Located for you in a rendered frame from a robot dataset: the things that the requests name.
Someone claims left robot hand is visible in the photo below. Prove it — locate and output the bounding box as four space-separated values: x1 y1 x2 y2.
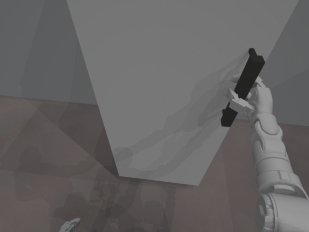
59 218 81 232

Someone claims robot right upper arm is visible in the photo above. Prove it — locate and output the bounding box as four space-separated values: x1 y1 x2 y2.
255 192 309 232

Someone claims fridge door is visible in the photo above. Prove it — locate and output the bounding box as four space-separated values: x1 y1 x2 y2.
67 0 299 186

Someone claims right robot hand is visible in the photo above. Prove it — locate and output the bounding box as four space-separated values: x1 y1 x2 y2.
225 74 273 122

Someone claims robot right forearm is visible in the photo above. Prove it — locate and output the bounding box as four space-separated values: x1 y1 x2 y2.
249 113 309 200

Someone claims handle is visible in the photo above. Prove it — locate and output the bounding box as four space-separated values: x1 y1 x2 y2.
221 48 265 127

